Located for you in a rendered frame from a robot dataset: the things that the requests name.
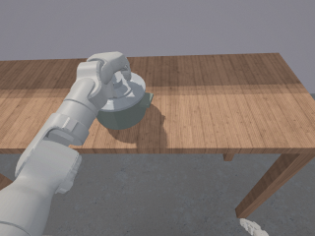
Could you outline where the lid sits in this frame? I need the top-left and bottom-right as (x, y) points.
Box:
(100, 71), (146, 112)

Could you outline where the robot left hand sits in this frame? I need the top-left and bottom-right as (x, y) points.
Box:
(86, 51), (132, 98)

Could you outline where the pot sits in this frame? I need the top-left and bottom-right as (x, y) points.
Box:
(96, 92), (154, 130)

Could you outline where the knob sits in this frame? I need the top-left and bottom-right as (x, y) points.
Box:
(111, 74), (123, 89)

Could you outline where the robot right hand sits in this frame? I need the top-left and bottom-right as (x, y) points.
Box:
(239, 218), (269, 236)

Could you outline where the left robot forearm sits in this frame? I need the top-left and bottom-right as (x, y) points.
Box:
(15, 57), (113, 178)

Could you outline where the robot left upper arm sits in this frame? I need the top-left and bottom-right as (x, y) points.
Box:
(0, 137), (82, 236)

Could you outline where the table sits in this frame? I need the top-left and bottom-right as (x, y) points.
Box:
(0, 52), (315, 218)

